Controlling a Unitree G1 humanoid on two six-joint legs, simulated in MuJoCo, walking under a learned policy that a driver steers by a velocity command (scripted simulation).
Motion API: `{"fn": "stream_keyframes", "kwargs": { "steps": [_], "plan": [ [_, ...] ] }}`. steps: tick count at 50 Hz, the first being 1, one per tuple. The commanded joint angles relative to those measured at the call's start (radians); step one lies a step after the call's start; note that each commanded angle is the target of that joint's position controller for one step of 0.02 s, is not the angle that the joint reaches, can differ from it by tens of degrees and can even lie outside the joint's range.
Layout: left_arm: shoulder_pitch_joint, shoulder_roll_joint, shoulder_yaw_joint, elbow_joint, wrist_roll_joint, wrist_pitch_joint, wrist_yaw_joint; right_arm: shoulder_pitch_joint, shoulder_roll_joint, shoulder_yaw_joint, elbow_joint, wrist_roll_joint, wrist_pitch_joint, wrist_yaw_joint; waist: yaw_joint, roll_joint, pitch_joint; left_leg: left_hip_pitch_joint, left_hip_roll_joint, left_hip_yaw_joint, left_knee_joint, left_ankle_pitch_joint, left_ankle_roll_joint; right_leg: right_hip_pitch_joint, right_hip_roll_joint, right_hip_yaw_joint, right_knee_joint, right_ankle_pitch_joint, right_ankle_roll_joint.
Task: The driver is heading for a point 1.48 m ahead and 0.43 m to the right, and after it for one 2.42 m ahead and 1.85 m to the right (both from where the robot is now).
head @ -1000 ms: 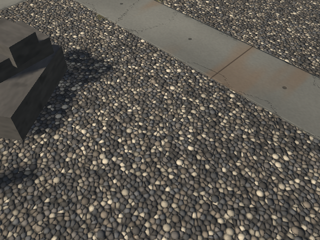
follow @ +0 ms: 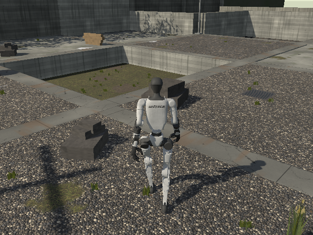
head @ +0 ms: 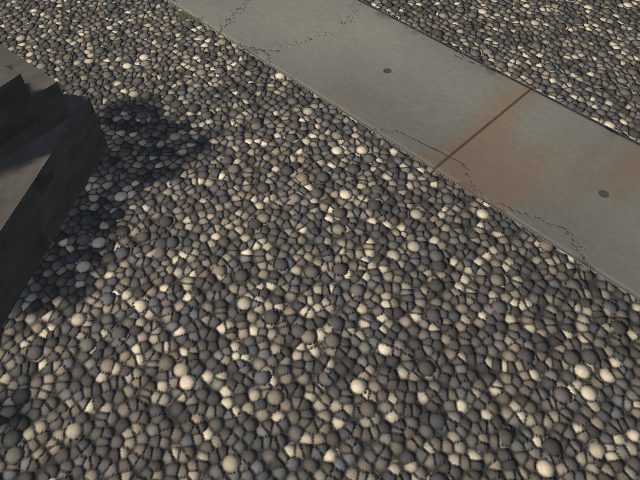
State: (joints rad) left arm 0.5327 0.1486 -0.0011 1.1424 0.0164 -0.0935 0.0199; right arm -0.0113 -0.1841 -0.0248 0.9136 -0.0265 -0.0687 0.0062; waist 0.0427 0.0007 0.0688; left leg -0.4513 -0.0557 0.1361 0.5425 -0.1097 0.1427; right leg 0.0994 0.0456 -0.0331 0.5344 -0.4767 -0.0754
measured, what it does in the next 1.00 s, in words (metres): walks ahead: right foot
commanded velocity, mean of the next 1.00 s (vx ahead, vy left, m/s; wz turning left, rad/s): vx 0.49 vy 0.00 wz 0.00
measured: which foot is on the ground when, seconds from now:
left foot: down 0.00-0.54, up 0.56-1.00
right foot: down 0.00-0.00, up 0.02-0.50, down 0.52-1.00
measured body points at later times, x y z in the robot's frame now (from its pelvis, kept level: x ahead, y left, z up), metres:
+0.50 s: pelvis +0.28 -0.01 +0.01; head +0.32 -0.01 +0.46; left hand +0.49 +0.19 -0.10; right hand +0.18 -0.23 -0.13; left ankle +0.11 +0.05 -0.71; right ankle +0.43 -0.09 -0.70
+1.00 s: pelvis +0.55 -0.01 +0.02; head +0.59 -0.01 +0.47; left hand +0.45 +0.21 -0.12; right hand +0.75 -0.22 -0.10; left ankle +0.71 +0.10 -0.69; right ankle +0.43 -0.09 -0.71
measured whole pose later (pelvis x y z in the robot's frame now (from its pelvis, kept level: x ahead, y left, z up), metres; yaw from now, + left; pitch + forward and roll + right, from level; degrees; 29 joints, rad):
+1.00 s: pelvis +0.55 -0.01 +0.02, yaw +1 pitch +1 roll -1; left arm 0.48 0.16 0.03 1.08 0.02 -0.10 0.01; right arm 0.02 -0.18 -0.03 0.89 -0.02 -0.04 0.03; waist 0.07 0.03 0.05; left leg -0.57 0.06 0.07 0.61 -0.06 0.06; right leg 0.10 0.08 -0.08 0.19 -0.30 -0.07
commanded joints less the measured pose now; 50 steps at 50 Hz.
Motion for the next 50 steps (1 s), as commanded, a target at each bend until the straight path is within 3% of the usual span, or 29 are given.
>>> {"fn": "stream_keyframes", "kwargs": {
  "steps": [1, 2, 3, 4, 6, 9, 12, 15, 19, 21, 23, 24, 25, 26, 27, 28, 29, 30, 31, 32, 33, 35, 37, 42, 47, 50],
  "plan": [
    [0.095, 0.072, 0.025, -0.07, -0.026, -0.003, -0.014, 0.489, -0.259, -0.08, 0.093, -0.008, 0.013, -0.008, -0.147, 0.197, -0.342, 0.773, 0.475, -0.895, -0.259, -0.288, 0.245, -0.657, 0.052, 0.05, 0.889, -0.04, -0.02],
    [-0.008, 0.136, 0.038, -0.094, -0.002, 0.003, -0.012, 0.36, -0.211, -0.072, 0.075, 0.02, 0.013, -0.002, -0.114, 0.065, -0.176, 0.624, 0.432, -0.792, -0.321, -0.422, 0.218, -0.747, -0.036, 0.098, 0.894, 0.061, -0.038],
    [-0.109, 0.141, 0.043, -0.124, 0.006, -0.001, -0.019, 0.275, -0.14, -0.053, 0.056, 0.024, 0.004, 0.003, -0.098, 0.02, -0.064, 0.473, 0.394, -0.652, -0.355, -0.379, 0.188, -0.747, -0.073, 0.091, 0.842, 0.148, -0.041],
    [-0.134, 0.121, 0.044, -0.129, 0.005, -0.001, -0.021, 0.253, -0.092, -0.04, 0.064, 0.015, -0.008, 0.004, -0.06, -0.028, 0.003, 0.353, 0.351, -0.547, -0.384, -0.236, 0.156, -0.698, -0.104, 0.091, 0.78, 0.185, -0.037],
    [-0.111, 0.078, 0.041, -0.124, 0.023, 0.024, -0.031, 0.281, -0.05, -0.022, 0.093, 0.01, -0.029, -0.006, -0.006, -0.012, 0.004, 0.244, 0.28, -0.396, -0.398, -0.055, 0.107, -0.593, -0.135, 0.09, 0.686, 0.197, -0.013],
    [-0.166, 0.075, 0.046, -0.153, 0.024, 0.049, -0.041, 0.362, -0.087, -0.023, 0.123, 0.013, -0.048, -0.011, 0.007, 0.022, 0.016, 0.241, 0.245, -0.294, -0.415, 0.1, 0.096, -0.638, -0.144, 0.049, 0.599, 0.241, 0.013],
    [-0.326, 0.092, 0.048, -0.213, 0.021, 0.056, -0.047, 0.422, -0.101, -0.02, 0.131, 0.016, -0.045, -0.01, -0.024, 0.032, 0.044, 0.285, 0.215, -0.236, -0.435, 0.188, 0.073, -0.739, -0.157, 0.007, 0.46, 0.357, 0.036],
    [-0.46, 0.077, 0.039, -0.26, 0.009, 0.052, -0.051, 0.48, -0.091, -0.011, 0.139, 0.017, -0.043, -0.011, -0.062, 0.044, 0.045, 0.33, 0.188, -0.186, -0.421, 0.318, 0.036, -0.728, -0.133, -0.035, 0.269, 0.455, 0.047],
    [-0.577, 0.077, 0.032, -0.299, 0.002, 0.048, -0.049, 0.562, -0.099, -0.009, 0.162, 0.011, -0.04, -0.021, -0.103, 0.065, 0.039, 0.472, 0.213, -0.179, -0.389, 0.424, 0.028, -0.725, -0.093, -0.067, 0.115, 0.486, 0.03],
    [-0.604, 0.088, 0.034, -0.316, 0.003, 0.042, -0.046, 0.574, -0.107, -0.01, 0.17, 0.003, -0.036, -0.027, -0.102, 0.068, 0.04, 0.553, 0.242, -0.181, -0.351, 0.5, 0.039, -0.729, -0.08, -0.066, 0.07, 0.441, 0.008],
    [-0.557, 0.104, 0.043, -0.312, 0.003, 0.033, -0.04, 0.545, -0.122, -0.014, 0.167, -0.002, -0.035, -0.033, -0.062, 0.077, 0.015, 0.59, 0.258, -0.164, -0.264, 0.7, 0.034, -0.64, -0.045, -0.075, 0.028, 0.357, -0.026],
    [-0.483, 0.12, 0.051, -0.29, 0.005, 0.028, -0.033, 0.531, -0.133, -0.017, 0.166, -0.003, -0.035, -0.035, -0.028, 0.087, -0.023, 0.596, 0.259, -0.157, -0.179, 0.822, 0.025, -0.546, -0.016, -0.082, 0.011, 0.314, -0.045],
    [-0.352, 0.14, 0.064, -0.247, 0.005, 0.02, -0.026, 0.518, -0.141, -0.019, 0.165, -0.003, -0.032, -0.033, 0.025, 0.082, -0.087, 0.587, 0.245, -0.145, -0.034, 0.861, 0.014, -0.408, 0.011, -0.087, -0.038, 0.315, -0.068],
    [-0.184, 0.172, 0.081, -0.196, 0.019, 0.01, -0.016, 0.497, -0.138, -0.018, 0.155, 0.007, -0.031, -0.031, 0.099, 0.064, -0.169, 0.459, 0.216, -0.121, 0.166, 0.716, -0.001, -0.17, -0.037, -0.04, -0.084, 0.364, -0.099],
    [-0.03, 0.272, 0.108, -0.173, 0.046, 0.007, -0.005, 0.52, -0.075, -0.002, 0.115, 0.033, -0.034, -0.022, 0.123, -0.067, -0.305, 0.184, 0.133, -0.071, 0.499, 0.304, -0.031, 0.122, -0.3, 0.277, -0.092, 0.278, -0.177],
    [-0.039, 0.293, 0.119, -0.168, 0.027, 0.023, -0.019, 0.604, -0.061, -0.011, 0.124, 0.05, -0.032, -0.014, 0.072, -0.215, -0.401, -0.077, -0.041, -0.106, 0.807, -0.402, -0.054, 0.253, -0.481, 0.714, -0.221, 0.28, -0.306],
    [-0.154, 0.247, 0.109, -0.184, 0.0, 0.03, -0.027, 0.518, -0.125, -0.029, 0.111, 0.023, -0.025, -0.018, 0.033, -0.061, -0.256, -0.169, 0.036, -0.195, 0.84, -0.329, -0.039, 0.129, -0.428, 0.613, -0.255, 0.203, -0.271],
    [-0.241, 0.184, 0.091, -0.199, -0.006, 0.024, -0.031, 0.432, -0.11, -0.028, 0.084, 0.015, -0.03, -0.014, 0.013, -0.025, -0.127, -0.184, 0.072, -0.194, 0.797, -0.25, -0.039, -0.021, -0.394, 0.482, -0.294, 0.218, -0.241],
    [-0.28, 0.135, 0.078, -0.197, 0.0, 0.017, -0.031, 0.401, -0.087, -0.028, 0.078, 0.013, -0.029, -0.011, -0.02, 0.006, -0.049, -0.15, 0.107, -0.189, 0.729, -0.205, -0.041, -0.142, -0.347, 0.384, -0.334, 0.293, -0.2],
    [-0.273, 0.103, 0.067, -0.179, 0.0, 0.008, -0.027, 0.393, -0.078, -0.03, 0.071, -0.003, -0.017, -0.007, -0.048, -0.009, -0.023, -0.106, 0.128, -0.191, 0.673, -0.185, -0.049, -0.216, -0.305, 0.311, -0.351, 0.36, -0.168],
    [-0.259, 0.088, 0.06, -0.163, 0.001, 0.001, -0.023, 0.42, -0.05, -0.026, 0.081, -0.012, -0.003, 0.0, -0.069, -0.024, -0.023, -0.06, 0.135, -0.183, 0.641, -0.174, -0.06, -0.258, -0.277, 0.255, -0.364, 0.399, -0.147],
    [-0.2, 0.108, 0.062, -0.137, -0.002, -0.015, -0.02, 0.413, -0.039, -0.028, 0.075, -0.016, 0.014, 0.01, -0.082, -0.036, -0.025, -0.06, 0.136, -0.16, 0.601, -0.154, -0.076, -0.27, -0.255, 0.201, -0.375, 0.499, -0.145],
    [-0.166, 0.139, 0.066, -0.126, -0.003, -0.02, -0.02, 0.336, -0.047, -0.03, 0.044, -0.016, 0.025, 0.016, -0.08, -0.044, -0.003, -0.124, 0.152, -0.139, 0.542, -0.096, -0.094, -0.265, -0.243, 0.161, -0.4, 0.522, -0.145],
    [-0.081, 0.133, 0.056, -0.112, -0.004, -0.016, -0.02, 0.105, -0.049, -0.021, -0.037, -0.002, 0.025, 0.021, -0.027, -0.057, 0.031, -0.187, 0.153, -0.086, 0.273, 0.066, -0.123, -0.209, -0.203, 0.091, -0.415, 0.631, -0.116],
    [0.008, 0.144, 0.054, -0.083, 0.003, -0.013, -0.01, -0.029, -0.051, -0.013, -0.085, 0.005, 0.019, 0.019, 0.017, -0.072, 0.038, -0.179, 0.115, -0.054, 0.095, 0.091, -0.097, -0.061, -0.237, 0.077, -0.381, 0.72, -0.119],
    [0.007, 0.155, 0.058, -0.074, 0.011, -0.007, 0.0, -0.039, -0.07, -0.02, -0.103, 0.004, 0.007, 0.016, 0.0, -0.072, 0.04, -0.135, 0.092, -0.056, 0.032, 0.0, -0.06, 0.011, -0.272, 0.085, -0.307, 0.863, -0.116]
  ]
}}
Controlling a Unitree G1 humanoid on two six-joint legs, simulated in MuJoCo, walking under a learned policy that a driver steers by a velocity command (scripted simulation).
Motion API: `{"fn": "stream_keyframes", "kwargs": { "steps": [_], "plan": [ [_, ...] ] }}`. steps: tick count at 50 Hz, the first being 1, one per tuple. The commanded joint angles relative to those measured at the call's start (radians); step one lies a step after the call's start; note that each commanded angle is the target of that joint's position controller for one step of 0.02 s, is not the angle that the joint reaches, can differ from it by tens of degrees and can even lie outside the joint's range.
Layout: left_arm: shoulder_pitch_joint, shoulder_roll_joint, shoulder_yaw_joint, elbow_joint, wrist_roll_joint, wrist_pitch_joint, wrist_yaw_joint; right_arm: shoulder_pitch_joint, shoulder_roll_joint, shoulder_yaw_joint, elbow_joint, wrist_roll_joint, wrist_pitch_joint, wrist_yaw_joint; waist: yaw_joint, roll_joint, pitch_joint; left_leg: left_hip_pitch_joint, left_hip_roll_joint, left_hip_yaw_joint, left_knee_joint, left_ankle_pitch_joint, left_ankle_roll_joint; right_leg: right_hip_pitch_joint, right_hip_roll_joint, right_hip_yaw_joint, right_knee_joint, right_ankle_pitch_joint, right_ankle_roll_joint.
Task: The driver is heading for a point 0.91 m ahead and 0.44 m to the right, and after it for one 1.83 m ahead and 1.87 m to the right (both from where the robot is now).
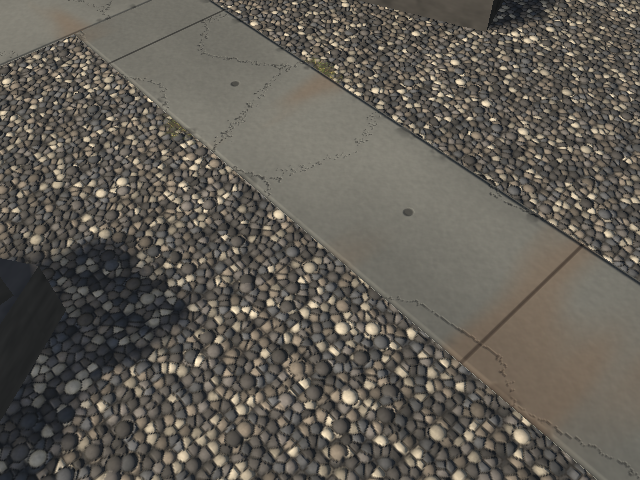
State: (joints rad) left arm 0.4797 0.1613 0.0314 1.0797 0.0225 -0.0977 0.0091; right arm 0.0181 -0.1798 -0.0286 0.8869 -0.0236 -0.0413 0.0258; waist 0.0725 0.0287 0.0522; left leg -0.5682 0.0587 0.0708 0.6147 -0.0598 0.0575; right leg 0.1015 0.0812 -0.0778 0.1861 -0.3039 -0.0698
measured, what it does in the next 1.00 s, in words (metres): walks ahead, turning right: left foot, then right foot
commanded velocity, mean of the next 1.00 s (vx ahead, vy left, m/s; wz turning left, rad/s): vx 0.50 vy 0.00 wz -0.47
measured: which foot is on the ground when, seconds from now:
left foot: up 0.00-0.06, down 0.08-0.64, up 0.66-1.00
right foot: down 0.00-0.08, up 0.10-0.60, down 0.62-1.00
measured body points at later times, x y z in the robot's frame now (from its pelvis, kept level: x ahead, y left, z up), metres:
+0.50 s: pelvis +0.26 +0.02 +0.00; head +0.29 +0.01 +0.45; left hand +0.46 +0.20 -0.13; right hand +0.16 -0.20 -0.14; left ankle +0.17 +0.10 -0.74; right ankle +0.38 -0.13 -0.69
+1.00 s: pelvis +0.50 -0.09 +0.01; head +0.52 -0.13 +0.46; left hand +0.63 +0.16 -0.12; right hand +0.54 -0.39 -0.11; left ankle +0.72 -0.01 -0.67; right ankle +0.41 -0.10 -0.74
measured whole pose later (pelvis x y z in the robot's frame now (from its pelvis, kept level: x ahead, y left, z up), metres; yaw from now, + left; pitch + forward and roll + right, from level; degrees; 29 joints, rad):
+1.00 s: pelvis +0.50 -0.09 +0.01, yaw -32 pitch +2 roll +0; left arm 0.40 0.25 0.07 0.91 0.00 -0.05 0.00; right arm 0.07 -0.24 -0.05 0.77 -0.04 -0.02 0.02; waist 0.07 0.04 0.04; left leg -0.68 0.12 -0.04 0.83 -0.09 -0.06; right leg -0.04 0.15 0.10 0.27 -0.24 -0.14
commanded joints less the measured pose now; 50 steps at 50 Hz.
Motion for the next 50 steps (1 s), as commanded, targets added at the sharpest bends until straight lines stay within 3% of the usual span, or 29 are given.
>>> {"fn": "stream_keyframes", "kwargs": {
  "steps": [1, 2, 3, 4, 5, 6, 7, 8, 10, 13, 16, 20, 25, 27, 29, 30, 31, 32, 33, 34, 35, 36, 38, 39, 41, 43, 50],
  "plan": [
    [0.039, 0.152, 0.027, -0.014, 0.006, -0.001, 0.013, -0.02, -0.083, -0.023, -0.066, 0.001, -0.027, -0.008, -0.06, -0.103, 0.036, 0.06, -0.047, 0.012, -0.067, -0.09, 0.04, 0.007, -0.306, 0.128, 0.104, 0.814, -0.111],
    [0.02, 0.163, 0.03, -0.017, 0.006, 0.0, 0.013, 0.08, -0.099, -0.033, -0.036, 0.0, -0.035, -0.015, -0.102, -0.105, -0.013, 0.183, -0.078, 0.019, -0.1, -0.113, 0.055, -0.002, -0.293, 0.126, 0.211, 0.918, -0.1],
    [-0.005, 0.164, 0.029, -0.024, -0.001, 0.003, 0.009, 0.25, -0.123, -0.047, 0.02, -0.006, -0.047, -0.024, -0.175, -0.074, -0.101, 0.4, -0.085, 0.019, -0.168, -0.058, 0.077, -0.072, -0.252, 0.099, 0.393, 0.883, -0.081],
    [-0.016, 0.133, 0.018, -0.057, -0.015, 0.001, 0.003, 0.426, -0.201, -0.07, 0.052, -0.034, -0.058, -0.038, -0.232, 0.001, -0.228, 0.676, 0.107, -0.178, -0.18, -0.122, 0.122, -0.278, -0.2, 0.074, 0.664, 0.578, -0.063],
    [0.125, 0.016, -0.003, -0.069, -0.059, 0.007, -0.001, 0.471, -0.297, -0.092, 0.053, -0.046, -0.054, -0.033, -0.171, 0.221, -0.363, 0.943, 0.413, -0.635, -0.267, -0.163, 0.253, -0.631, -0.024, 0.009, 1.027, -0.185, -0.021],
    [0.067, 0.14, 0.03, -0.052, -0.028, 0.018, 0.005, 0.404, -0.236, -0.085, 0.038, -0.011, -0.036, -0.027, -0.168, 0.056, -0.314, 0.833, 0.377, -0.681, -0.336, -0.284, 0.237, -0.699, -0.062, 0.123, 1.115, -0.186, -0.035],
    [-0.03, 0.139, 0.037, -0.082, -0.02, 0.019, 0.001, 0.286, -0.168, -0.063, 0.02, -0.004, -0.037, -0.025, -0.129, 0.022, -0.151, 0.674, 0.336, -0.517, -0.371, -0.304, 0.197, -0.723, -0.108, 0.134, 1.097, -0.089, -0.039],
    [-0.075, 0.114, 0.034, -0.093, -0.016, 0.018, -0.003, 0.228, -0.116, -0.05, 0.014, -0.004, -0.045, -0.022, -0.108, 0.0, -0.07, 0.549, 0.292, -0.399, -0.416, -0.227, 0.162, -0.7, -0.143, 0.132, 1.049, -0.023, -0.037],
    [-0.072, 0.088, 0.039, -0.093, 0.006, 0.044, -0.016, 0.226, -0.07, -0.036, 0.033, 0.001, -0.058, -0.033, -0.062, 0.034, -0.018, 0.427, 0.219, -0.226, -0.45, -0.101, 0.099, -0.632, -0.173, 0.125, 0.993, 0.02, -0.024],
    [-0.1, 0.057, 0.042, -0.116, 0.01, 0.075, -0.032, 0.292, -0.084, -0.038, 0.058, 0.012, -0.081, -0.039, -0.041, 0.033, -0.013, 0.42, 0.207, -0.114, -0.467, 0.034, 0.088, -0.662, -0.179, 0.106, 0.973, 0.074, -0.011],
    [-0.208, 0.059, 0.042, -0.161, 0.01, 0.087, -0.043, 0.338, -0.097, -0.04, 0.068, 0.008, -0.086, -0.042, -0.049, 0.035, 0.014, 0.443, 0.194, -0.027, -0.482, 0.085, 0.079, -0.764, -0.193, 0.087, 0.917, 0.178, 0.001],
    [-0.359, 0.054, 0.029, -0.222, 0.006, 0.083, -0.056, 0.38, -0.097, -0.035, 0.08, 0.006, -0.085, -0.046, -0.073, 0.034, 0.049, 0.468, 0.166, 0.077, -0.476, 0.193, 0.062, -0.771, -0.177, 0.035, 0.69, 0.298, 0.01],
    [-0.492, 0.06, 0.02, -0.286, 0.012, 0.08, -0.066, 0.462, -0.131, -0.042, 0.106, 0.004, -0.071, -0.06, -0.109, 0.038, 0.061, 0.614, 0.207, 0.151, -0.425, 0.368, 0.058, -0.734, -0.14, -0.056, 0.495, 0.262, -0.031],
    [-0.477, 0.075, 0.026, -0.291, 0.014, 0.08, -0.064, 0.457, -0.149, -0.046, 0.107, 0.001, -0.06, -0.066, -0.088, 0.055, 0.039, 0.667, 0.218, 0.186, -0.338, 0.604, 0.054, -0.671, -0.097, -0.086, 0.463, 0.181, -0.067],
    [-0.386, 0.101, 0.04, -0.272, 0.017, 0.081, -0.057, 0.44, -0.181, -0.056, 0.102, -0.002, -0.046, -0.07, -0.043, 0.083, -0.02, 0.7, 0.225, 0.208, -0.165, 0.843, 0.054, -0.558, -0.032, -0.113, 0.45, 0.071, -0.11],
    [-0.3, 0.121, 0.052, -0.248, 0.017, 0.076, -0.053, 0.434, -0.196, -0.061, 0.095, -0.002, -0.035, -0.067, -0.011, 0.084, -0.071, 0.689, 0.228, 0.209, -0.016, 0.85, 0.055, -0.463, 0.0, -0.112, 0.416, 0.036, -0.134],
    [-0.169, 0.151, 0.069, -0.208, 0.024, 0.067, -0.044, 0.419, -0.203, -0.063, 0.082, 0.003, -0.027, -0.06, 0.051, 0.047, -0.141, 0.6, 0.215, 0.221, 0.204, 0.716, 0.033, -0.274, 0.02, -0.084, 0.319, 0.071, -0.163],
    [-0.063, 0.244, 0.1, -0.188, 0.035, 0.061, -0.03, 0.41, -0.17, -0.055, 0.048, 0.006, -0.028, -0.054, 0.093, -0.056, -0.23, 0.365, 0.175, 0.215, 0.511, 0.296, 0.002, -0.041, -0.169, 0.178, 0.274, -0.023, -0.222],
    [-0.117, 0.336, 0.12, -0.216, 0.015, 0.073, -0.028, 0.393, -0.1, -0.048, -0.038, 0.017, -0.038, -0.033, 0.017, -0.273, -0.278, -0.075, -0.078, 0.106, 0.871, -0.484, -0.062, 0.192, -0.418, 0.76, 0.133, -0.005, -0.381],
    [-0.106, 0.32, 0.114, -0.218, -0.003, 0.087, -0.023, 0.265, -0.165, -0.055, -0.068, 0.007, -0.051, -0.027, 0.046, -0.072, -0.221, -0.188, -0.029, -0.077, 0.868, -0.405, -0.051, 0.141, -0.413, 0.721, 0.073, 0.052, -0.359],
    [-0.155, 0.278, 0.101, -0.214, -0.007, 0.085, -0.015, 0.232, -0.146, -0.049, -0.084, 0.02, -0.065, -0.022, 0.012, -0.044, -0.117, -0.202, 0.013, -0.088, 0.805, -0.31, -0.043, 0.034, -0.397, 0.593, 0.065, 0.123, -0.328],
    [-0.197, 0.227, 0.088, -0.213, -0.009, 0.078, -0.013, 0.262, -0.143, -0.048, -0.066, 0.02, -0.07, -0.026, -0.041, 0.024, -0.045, -0.14, 0.048, -0.09, 0.699, -0.262, -0.044, -0.094, -0.35, 0.498, 0.05, 0.264, -0.28],
    [-0.245, 0.186, 0.071, -0.224, -0.02, 0.056, -0.004, 0.296, -0.13, -0.047, -0.058, -0.018, -0.036, -0.026, -0.098, 0.01, -0.042, -0.021, 0.074, -0.1, 0.59, -0.247, -0.067, -0.211, -0.26, 0.37, 0.04, 0.405, -0.234],
    [-0.233, 0.186, 0.068, -0.223, -0.024, 0.044, -0.005, 0.299, -0.127, -0.047, -0.062, -0.026, -0.018, -0.023, -0.105, -0.003, -0.05, -0.001, 0.072, -0.095, 0.562, -0.248, -0.079, -0.229, -0.24, 0.351, 0.038, 0.454, -0.232],
    [-0.193, 0.216, 0.072, -0.215, -0.027, 0.03, -0.008, 0.266, -0.119, -0.045, -0.082, -0.027, 0.004, -0.015, -0.105, -0.021, -0.047, -0.02, 0.067, -0.077, 0.499, -0.213, -0.1, -0.248, -0.209, 0.322, 0.031, 0.501, -0.226],
    [-0.144, 0.231, 0.075, -0.212, -0.026, 0.028, -0.01, 0.179, -0.122, -0.042, -0.117, -0.025, 0.011, -0.012, -0.079, -0.044, -0.027, -0.075, 0.065, -0.066, 0.419, -0.141, -0.115, -0.242, -0.194, 0.324, 0.019, 0.494, -0.207],
    [-0.006, 0.24, 0.073, -0.211, -0.019, 0.036, -0.004, -0.064, -0.134, -0.028, -0.215, -0.016, 0.008, -0.002, 0.011, -0.088, -0.01, -0.18, 0.013, -0.073, 0.156, 0.02, -0.111, -0.086, -0.188, 0.382, 0.059, 0.529, -0.166]
  ]
}}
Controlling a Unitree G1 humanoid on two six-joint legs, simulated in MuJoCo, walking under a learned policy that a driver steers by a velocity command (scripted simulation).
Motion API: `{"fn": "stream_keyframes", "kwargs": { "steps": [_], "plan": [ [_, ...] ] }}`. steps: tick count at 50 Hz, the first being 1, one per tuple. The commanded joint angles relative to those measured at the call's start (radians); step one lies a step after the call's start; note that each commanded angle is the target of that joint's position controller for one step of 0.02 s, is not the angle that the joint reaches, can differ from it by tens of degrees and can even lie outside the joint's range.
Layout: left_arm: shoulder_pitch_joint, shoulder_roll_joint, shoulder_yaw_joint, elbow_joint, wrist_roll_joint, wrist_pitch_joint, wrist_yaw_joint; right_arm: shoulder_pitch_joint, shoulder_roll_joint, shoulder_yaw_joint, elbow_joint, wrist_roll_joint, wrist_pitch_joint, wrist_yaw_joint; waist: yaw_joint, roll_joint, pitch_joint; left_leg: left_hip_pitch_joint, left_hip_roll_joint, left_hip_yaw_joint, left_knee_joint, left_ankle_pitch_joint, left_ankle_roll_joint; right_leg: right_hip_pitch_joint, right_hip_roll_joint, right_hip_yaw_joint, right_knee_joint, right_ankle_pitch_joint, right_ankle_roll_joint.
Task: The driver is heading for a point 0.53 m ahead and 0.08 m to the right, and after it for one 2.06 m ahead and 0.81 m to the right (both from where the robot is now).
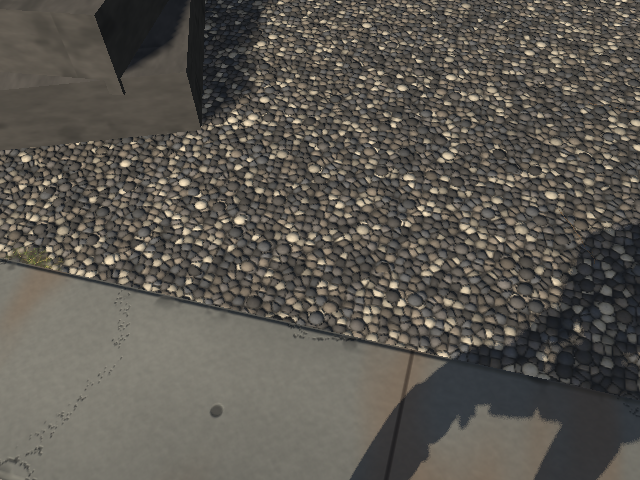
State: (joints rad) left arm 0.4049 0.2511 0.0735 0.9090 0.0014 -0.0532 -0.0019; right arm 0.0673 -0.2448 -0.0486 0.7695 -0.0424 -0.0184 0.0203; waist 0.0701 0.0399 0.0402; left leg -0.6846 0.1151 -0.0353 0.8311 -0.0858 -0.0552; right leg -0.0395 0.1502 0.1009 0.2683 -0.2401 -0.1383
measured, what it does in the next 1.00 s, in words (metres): walks ahead, turning right: left foot, then right foot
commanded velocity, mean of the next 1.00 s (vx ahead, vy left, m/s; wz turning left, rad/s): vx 0.39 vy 0.00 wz -0.58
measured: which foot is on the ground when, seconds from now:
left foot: up 0.00-0.16, down 0.18-0.72, up 0.74-1.00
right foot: down 0.00-0.20, up 0.22-0.68, down 0.70-1.00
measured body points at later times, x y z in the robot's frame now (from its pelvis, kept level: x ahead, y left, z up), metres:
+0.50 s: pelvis +0.27 +0.03 +0.00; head +0.30 +0.03 +0.45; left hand +0.50 +0.23 -0.11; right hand +0.21 -0.24 -0.12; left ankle +0.26 +0.13 -0.74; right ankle +0.32 -0.13 -0.67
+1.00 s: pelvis +0.43 -0.08 +0.00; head +0.46 -0.13 +0.44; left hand +0.66 +0.10 -0.11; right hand +0.39 -0.37 -0.13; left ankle +0.56 +0.03 -0.67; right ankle +0.44 -0.15 -0.74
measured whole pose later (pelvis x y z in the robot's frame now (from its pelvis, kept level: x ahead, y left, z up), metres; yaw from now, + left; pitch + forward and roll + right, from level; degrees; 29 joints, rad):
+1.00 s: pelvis +0.43 -0.08 +0.00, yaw -35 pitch +1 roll +1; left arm 0.25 0.26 0.06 0.76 0.01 0.00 0.00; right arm 0.17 -0.27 -0.04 0.73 -0.03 0.04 -0.01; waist 0.02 0.04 0.09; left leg -0.62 0.09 -0.03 1.07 -0.33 -0.05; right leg -0.29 0.14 0.05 0.39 -0.12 -0.12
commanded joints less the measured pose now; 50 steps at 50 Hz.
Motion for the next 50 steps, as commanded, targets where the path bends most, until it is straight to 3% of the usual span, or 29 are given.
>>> {"fn": "stream_keyframes", "kwargs": {
  "steps": [1, 3, 5, 7, 8, 9, 10, 11, 12, 13, 14, 16, 20, 26, 29, 30, 33, 34, 35, 36, 37, 38, 39, 40, 41, 42, 46, 50],
  "plan": [
    [0.082, 0.152, 0.03, -0.04, 0.005, -0.007, 0.009, -0.144, -0.068, -0.004, -0.111, 0.005, -0.018, 0.005, 0.023, -0.102, 0.006, -0.063, -0.054, 0.035, -0.095, 0.048, 0.007, 0.074, -0.26, 0.213, -0.011, 0.483, -0.099],
    [0.099, 0.16, 0.031, -0.043, 0.011, -0.006, 0.014, -0.189, -0.073, 0.002, -0.138, 0.011, -0.027, 0.008, 0.035, -0.111, 0.012, -0.041, -0.078, 0.036, -0.162, 0.042, 0.022, 0.104, -0.272, 0.236, 0.02, 0.527, -0.097],
    [0.078, 0.176, 0.035, -0.055, 0.015, -0.006, 0.022, -0.17, -0.091, 0.002, -0.15, 0.016, -0.037, 0.006, 0.011, -0.125, 0.011, 0.05, -0.094, 0.022, -0.238, 0.021, 0.045, 0.102, -0.285, 0.262, 0.054, 0.568, -0.074],
    [0.004, 0.203, 0.04, -0.078, 0.016, -0.011, 0.021, -0.017, -0.128, -0.011, -0.112, 0.02, -0.047, -0.006, -0.069, -0.132, -0.037, 0.31, -0.141, 0.033, -0.303, -0.051, 0.078, 0.021, -0.262, 0.25, 0.16, 0.726, -0.026],
    [-0.018, 0.21, 0.041, -0.083, 0.012, -0.016, 0.011, 0.122, -0.154, -0.024, -0.072, 0.021, -0.057, -0.019, -0.135, -0.097, -0.11, 0.495, -0.151, 0.045, -0.357, -0.03, 0.098, -0.016, -0.216, 0.22, 0.32, 0.771, -0.003],
    [-0.021, 0.171, 0.031, -0.1, 0.001, -0.025, 0.0, 0.271, -0.202, -0.037, -0.054, 0.003, -0.069, -0.035, -0.197, -0.038, -0.226, 0.738, -0.019, -0.077, -0.381, -0.114, 0.135, -0.143, -0.154, 0.184, 0.556, 0.58, 0.018],
    [0.044, 0.057, 0.005, -0.138, -0.027, -0.026, -0.001, 0.342, -0.289, -0.054, -0.063, -0.025, -0.065, -0.047, -0.173, 0.161, -0.354, 0.983, 0.27, -0.457, -0.431, -0.228, 0.205, -0.409, -0.021, 0.068, 0.862, -0.07, 0.049],
    [0.108, 0.116, 0.011, -0.145, -0.006, -0.017, 0.003, 0.282, -0.285, -0.058, -0.067, -0.01, -0.049, -0.038, -0.104, 0.251, -0.376, 0.943, 0.345, -0.765, -0.535, -0.279, 0.276, -0.539, -0.022, 0.039, 1.002, -0.302, 0.046],
    [0.07, 0.145, 0.015, -0.118, 0.016, -0.001, 0.006, 0.197, -0.181, -0.038, -0.086, 0.003, -0.042, -0.035, -0.078, 0.09, -0.211, 0.791, 0.31, -0.639, -0.55, -0.381, 0.269, -0.578, -0.098, 0.031, 1.045, -0.211, 0.047],
    [0.003, 0.137, 0.012, -0.119, 0.024, 0.005, -0.005, 0.151, -0.109, -0.02, -0.087, 0.009, -0.042, -0.031, -0.082, -0.009, -0.099, 0.658, 0.247, -0.467, -0.575, -0.345, 0.249, -0.567, -0.133, 0.012, 1.0, -0.137, 0.055],
    [-0.019, 0.118, 0.011, -0.125, 0.025, 0.012, -0.014, 0.138, -0.092, -0.013, -0.079, 0.006, -0.045, -0.031, -0.068, 0.004, -0.057, 0.587, 0.199, -0.346, -0.604, -0.26, 0.22, -0.544, -0.16, 0.001, 0.954, -0.107, 0.062],
    [-0.03, 0.103, 0.007, -0.133, 0.038, 0.035, -0.032, 0.171, -0.097, -0.013, -0.047, 0.013, -0.061, -0.03, -0.055, 0.056, -0.027, 0.516, 0.154, -0.194, -0.634, -0.087, 0.207, -0.513, -0.186, -0.017, 0.924, -0.087, 0.074],
    [-0.133, 0.086, 0.0, -0.186, 0.036, 0.052, -0.054, 0.222, -0.117, -0.022, -0.017, 0.027, -0.091, -0.018, -0.057, 0.05, -0.024, 0.55, 0.164, -0.055, -0.679, 0.072, 0.226, -0.611, -0.212, -0.029, 0.881, 0.006, 0.087],
    [-0.331, 0.05, -0.022, -0.258, 0.031, 0.044, -0.077, 0.272, -0.13, -0.027, 0.016, 0.025, -0.085, -0.017, -0.093, 0.043, 0.016, 0.587, 0.122, 0.144, -0.682, 0.157, 0.196, -0.624, -0.221, -0.104, 0.587, 0.212, 0.1],
    [-0.417, 0.049, -0.028, -0.294, 0.035, 0.043, -0.088, 0.311, -0.157, -0.034, 0.033, 0.025, -0.079, -0.023, -0.118, 0.046, 0.037, 0.633, 0.145, 0.19, -0.67, 0.192, 0.181, -0.576, -0.214, -0.163, 0.45, 0.19, 0.077],
    [-0.429, 0.048, -0.029, -0.3, 0.039, 0.042, -0.087, 0.318, -0.161, -0.035, 0.04, 0.026, -0.073, -0.027, -0.119, 0.043, 0.049, 0.66, 0.149, 0.208, -0.64, 0.281, 0.174, -0.564, -0.204, -0.181, 0.41, 0.164, 0.068],
    [-0.356, 0.063, -0.018, -0.288, 0.057, 0.034, -0.071, 0.332, -0.199, -0.042, 0.055, 0.031, -0.048, -0.039, -0.088, 0.071, -0.014, 0.742, 0.146, 0.26, -0.404, 0.763, 0.142, -0.433, -0.107, -0.238, 0.327, 0.042, 0.027],
    [-0.248, 0.08, -0.008, -0.258, 0.062, 0.024, -0.062, 0.326, -0.21, -0.044, 0.053, 0.037, -0.039, -0.043, -0.044, 0.068, -0.079, 0.732, 0.137, 0.269, -0.24, 0.799, 0.131, -0.318, -0.068, -0.233, 0.275, 0.052, 0.006],
    [-0.102, 0.109, 0.008, -0.212, 0.073, 0.011, -0.045, 0.316, -0.211, -0.043, 0.044, 0.044, -0.035, -0.042, 0.028, 0.018, -0.173, 0.637, 0.108, 0.29, -0.006, 0.637, 0.095, -0.111, -0.063, -0.198, 0.177, 0.191, -0.022],
    [-0.03, 0.208, 0.033, -0.196, 0.072, 0.006, -0.028, 0.354, -0.134, -0.025, 0.001, 0.033, -0.036, -0.037, 0.015, -0.128, -0.286, 0.374, 0.052, 0.28, 0.284, -0.05, 0.059, 0.166, -0.305, 0.056, 0.245, 0.505, -0.064],
    [-0.043, 0.331, 0.066, -0.238, 0.028, 0.019, -0.022, 0.405, -0.1, -0.016, -0.059, 0.049, -0.023, -0.033, -0.017, -0.294, -0.441, 0.087, -0.13, 0.182, 0.625, -0.596, 0.007, 0.375, -0.583, 0.524, 0.217, 0.922, -0.275],
    [-0.01, 0.282, 0.065, -0.242, -0.004, 0.034, -0.009, 0.316, -0.149, -0.025, -0.053, 0.026, -0.013, -0.036, 0.028, -0.085, -0.429, 0.042, -0.069, 0.035, 0.631, -0.492, 0.01, 0.334, -0.52, 0.389, 0.22, 1.036, -0.259],
    [-0.075, 0.234, 0.05, -0.235, -0.007, 0.037, 0.0, 0.257, -0.116, -0.014, -0.07, 0.041, -0.016, -0.035, 0.003, -0.1, -0.296, 0.017, -0.045, 0.03, 0.598, -0.412, 0.014, 0.214, -0.483, 0.277, 0.198, 1.022, -0.241],
    [-0.127, 0.173, 0.033, -0.23, -0.008, 0.04, 0.003, 0.246, -0.113, -0.011, -0.059, 0.032, -0.016, -0.038, -0.039, -0.053, -0.191, 0.039, -0.014, 0.022, 0.498, -0.364, 0.015, 0.08, -0.412, 0.209, 0.155, 0.912, -0.182],
    [-0.162, 0.145, 0.023, -0.232, -0.014, 0.043, 0.009, 0.244, -0.119, -0.013, -0.062, 0.013, -0.002, -0.038, -0.072, -0.067, -0.135, 0.074, -0.001, 0.014, 0.433, -0.346, 0.011, -0.016, -0.357, 0.177, 0.125, 0.824, -0.145],
    [-0.195, 0.126, 0.015, -0.24, -0.009, 0.045, 0.011, 0.277, -0.123, -0.014, -0.052, 0.003, 0.017, -0.035, -0.1, -0.08, -0.127, 0.13, -0.003, 0.017, 0.402, -0.331, 0.005, -0.091, -0.325, 0.148, 0.1, 0.79, -0.131],
    [-0.173, 0.166, 0.026, -0.231, 0.011, 0.031, -0.001, 0.293, -0.104, -0.014, -0.046, 0.01, 0.05, -0.034, -0.114, -0.067, -0.168, 0.181, -0.033, 0.025, 0.322, -0.267, 0.001, -0.164, -0.305, 0.131, 0.069, 0.766, -0.124],
    [-0.132, 0.145, 0.016, -0.21, 0.011, 0.035, 0.003, 0.207, -0.111, -0.018, -0.062, 0.013, 0.062, -0.04, -0.08, -0.103, -0.136, 0.142, -0.036, 0.009, 0.224, -0.207, 0.011, -0.15, -0.303, 0.164, 0.024, 0.552, -0.1]
  ]
}}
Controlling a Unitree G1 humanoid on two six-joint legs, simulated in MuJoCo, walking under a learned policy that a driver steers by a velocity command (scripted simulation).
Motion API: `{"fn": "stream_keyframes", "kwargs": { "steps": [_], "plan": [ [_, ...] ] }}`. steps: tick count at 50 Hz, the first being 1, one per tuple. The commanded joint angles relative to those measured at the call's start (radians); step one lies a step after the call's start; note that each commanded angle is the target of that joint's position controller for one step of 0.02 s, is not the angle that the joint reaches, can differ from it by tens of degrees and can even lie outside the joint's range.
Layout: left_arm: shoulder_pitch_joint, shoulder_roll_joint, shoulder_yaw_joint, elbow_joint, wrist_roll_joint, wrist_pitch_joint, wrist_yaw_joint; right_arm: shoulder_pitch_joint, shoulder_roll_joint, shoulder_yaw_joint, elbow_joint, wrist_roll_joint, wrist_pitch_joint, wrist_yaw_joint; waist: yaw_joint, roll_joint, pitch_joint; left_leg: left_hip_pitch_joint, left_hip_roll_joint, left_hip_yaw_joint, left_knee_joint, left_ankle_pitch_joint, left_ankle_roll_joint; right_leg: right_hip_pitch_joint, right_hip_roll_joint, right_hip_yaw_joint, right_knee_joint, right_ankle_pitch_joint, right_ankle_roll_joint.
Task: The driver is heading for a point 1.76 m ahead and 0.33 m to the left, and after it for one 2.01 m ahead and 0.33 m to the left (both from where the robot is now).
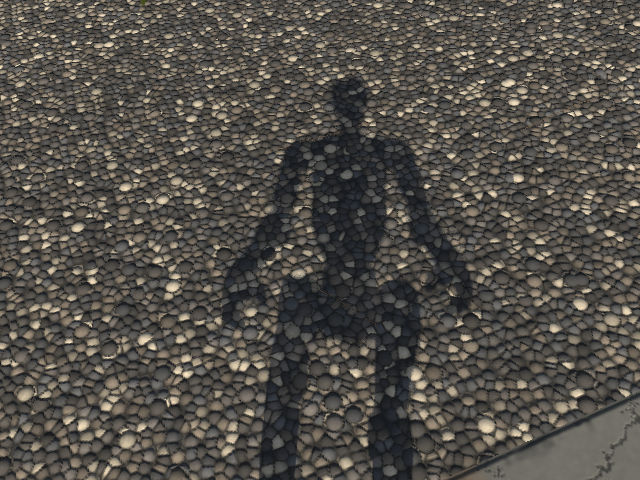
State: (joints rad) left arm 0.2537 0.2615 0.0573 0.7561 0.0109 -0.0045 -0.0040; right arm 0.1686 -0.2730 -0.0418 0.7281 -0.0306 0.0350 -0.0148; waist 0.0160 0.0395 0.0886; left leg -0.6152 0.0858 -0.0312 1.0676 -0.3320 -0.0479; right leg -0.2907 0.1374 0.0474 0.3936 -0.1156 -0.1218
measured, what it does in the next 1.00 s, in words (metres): steps on the spot: left foot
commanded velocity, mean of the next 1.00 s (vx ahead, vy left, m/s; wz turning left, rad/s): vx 0.02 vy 0.00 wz -0.09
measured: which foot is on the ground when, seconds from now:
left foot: up 0.00-0.28, down 0.30-1.00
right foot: down 0.00-1.00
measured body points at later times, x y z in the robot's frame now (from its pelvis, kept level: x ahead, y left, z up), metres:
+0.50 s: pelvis +0.05 +0.05 +0.00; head +0.06 +0.06 +0.45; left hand +0.14 +0.30 -0.14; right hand +0.15 -0.20 -0.11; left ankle +0.04 +0.15 -0.74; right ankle +0.05 -0.05 -0.74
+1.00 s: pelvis +0.05 +0.07 +0.01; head +0.06 +0.07 +0.46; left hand +0.08 +0.31 -0.15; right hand +0.08 -0.18 -0.14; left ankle +0.04 +0.15 -0.74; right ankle +0.05 -0.05 -0.74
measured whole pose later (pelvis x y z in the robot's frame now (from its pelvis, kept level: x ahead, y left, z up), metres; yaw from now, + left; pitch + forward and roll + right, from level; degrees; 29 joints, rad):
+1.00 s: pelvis +0.05 +0.07 +0.01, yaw -2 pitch -2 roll -1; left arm 0.23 0.21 0.00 1.14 0.00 0.01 0.04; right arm 0.25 -0.22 0.02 1.03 -0.01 0.00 -0.03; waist 0.00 0.00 0.03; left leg -0.11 -0.05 0.00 0.36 -0.22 0.06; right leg -0.12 0.06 0.10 0.33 -0.18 -0.01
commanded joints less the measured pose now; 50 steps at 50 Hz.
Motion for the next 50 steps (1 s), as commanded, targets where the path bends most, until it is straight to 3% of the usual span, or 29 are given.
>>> {"fn": "stream_keyframes", "kwargs": {
  "steps": [1, 5, 10, 12, 13, 14, 15, 16, 17, 18, 20, 21, 23, 26, 38, 50],
  "plan": [
    [0.03, 0.132, 0.03, -0.052, 0.003, -0.012, 0.007, 0.088, -0.083, -0.025, -0.023, 0.002, 0.011, -0.006, -0.018, -0.108, -0.177, 0.065, -0.007, -0.001, -0.037, 0.047, 0.006, 0.115, -0.293, 0.229, -0.109, 0.378, -0.112],
    [0.057, 0.121, 0.022, -0.031, 0.012, -0.007, 0.011, 0.042, -0.074, -0.022, -0.024, 0.008, 0.013, -0.007, 0.005, -0.121, -0.143, 0.085, -0.021, -0.008, -0.158, 0.031, 0.02, 0.154, -0.305, 0.255, -0.115, 0.275, -0.107],
    [0.048, 0.113, 0.009, -0.01, 0.021, 0.0, 0.014, 0.042, -0.057, -0.014, -0.014, 0.025, 0.008, -0.016, 0.011, -0.139, -0.123, 0.248, -0.072, 0.019, -0.355, -0.066, 0.047, 0.129, -0.301, 0.264, -0.06, 0.322, -0.104],
    [0.028, 0.112, 0.003, 0.001, 0.015, 0.006, 0.019, 0.075, -0.044, -0.008, 0.001, 0.03, 0.003, -0.023, -0.012, -0.13, -0.119, 0.345, -0.091, 0.034, -0.525, -0.027, 0.06, 0.12, -0.287, 0.273, -0.022, 0.323, -0.082],
    [0.011, 0.107, -0.001, 0.004, 0.005, 0.008, 0.024, 0.112, -0.033, -0.004, 0.017, 0.028, -0.006, -0.027, -0.038, -0.115, -0.115, 0.441, -0.084, 0.03, -0.682, 0.095, 0.068, 0.083, -0.27, 0.271, -0.001, 0.281, -0.05],
    [0.023, 0.078, -0.012, 0.005, 0.0, 0.004, 0.027, 0.122, -0.053, -0.004, 0.022, 0.015, -0.019, -0.033, -0.031, -0.073, -0.126, 0.539, -0.011, -0.047, -0.766, 0.203, 0.077, 0.028, -0.243, 0.27, 0.014, 0.177, 0.0],
    [0.068, 0.028, -0.026, 0.002, -0.001, -0.002, 0.027, 0.121, -0.111, -0.006, 0.011, -0.003, -0.033, -0.037, 0.004, 0.065, -0.153, 0.603, 0.166, -0.218, -0.801, 0.371, 0.113, -0.016, -0.172, 0.197, 0.104, -0.012, 0.042],
    [0.097, 0.035, -0.022, 0.023, -0.009, 0.007, 0.027, 0.03, -0.13, -0.004, 0.002, 0.012, -0.034, -0.026, 0.053, 0.121, -0.1, 0.461, 0.23, -0.253, -0.761, 0.57, 0.207, 0.024, -0.079, 0.096, 0.054, -0.199, 0.059],
    [0.087, 0.055, -0.024, 0.043, 0.009, 0.013, 0.026, 0.0, -0.089, 0.004, 0.003, 0.019, -0.038, -0.015, 0.047, 0.112, -0.099, 0.407, 0.197, -0.212, -0.748, 0.543, 0.213, 0.119, -0.107, 0.088, 0.024, -0.173, 0.064],
    [0.05, 0.064, -0.021, 0.051, 0.011, 0.014, 0.023, -0.003, -0.071, 0.011, 0.008, 0.02, -0.042, -0.008, 0.031, 0.108, -0.091, 0.4, 0.128, -0.166, -0.746, 0.44, 0.167, 0.147, -0.113, 0.116, -0.017, -0.08, 0.061],
    [0.006, 0.1, -0.011, 0.064, 0.007, 0.011, 0.016, 0.037, -0.083, 0.01, 0.025, 0.023, -0.042, -0.012, -0.002, 0.081, -0.079, 0.417, 0.049, -0.116, -0.755, 0.297, 0.115, 0.157, -0.139, 0.14, -0.026, 0.063, 0.062],
    [0.01, 0.096, -0.012, 0.076, 0.003, 0.009, 0.015, 0.053, -0.091, 0.008, 0.038, 0.026, -0.043, -0.015, -0.005, 0.063, -0.085, 0.444, 0.038, -0.103, -0.746, 0.303, 0.11, 0.153, -0.149, 0.145, -0.028, 0.101, 0.063],
    [0.016, 0.075, -0.019, 0.108, -0.002, 0.005, 0.022, 0.069, -0.086, 0.008, 0.056, 0.028, -0.042, -0.016, -0.009, 0.01, -0.087, 0.478, 0.036, -0.097, -0.736, 0.309, 0.114, 0.141, -0.153, 0.145, -0.046, 0.093, 0.069],
    [0.006, 0.066, -0.022, 0.15, -0.002, 0.006, 0.03, 0.067, -0.079, 0.011, 0.077, 0.024, -0.042, -0.015, -0.014, -0.017, -0.079, 0.485, 0.034, -0.094, -0.737, 0.306, 0.119, 0.145, -0.157, 0.147, -0.062, 0.089, 0.074],
    [-0.005, 0.07, -0.031, 0.293, -0.006, 0.013, 0.041, 0.08, -0.071, 0.025, 0.196, 0.02, -0.045, -0.015, -0.014, -0.03, -0.058, 0.484, 0.022, -0.095, -0.771, 0.262, 0.119, 0.167, -0.179, 0.147, -0.088, 0.082, 0.078],
    [0.01, 0.041, -0.051, 0.381, -0.007, 0.012, 0.046, 0.118, -0.044, 0.043, 0.289, 0.02, -0.045, -0.018, -0.017, -0.028, -0.037, 0.473, 0.011, -0.096, -0.785, 0.212, 0.118, 0.149, -0.186, 0.136, -0.092, 0.055, 0.082]
  ]
}}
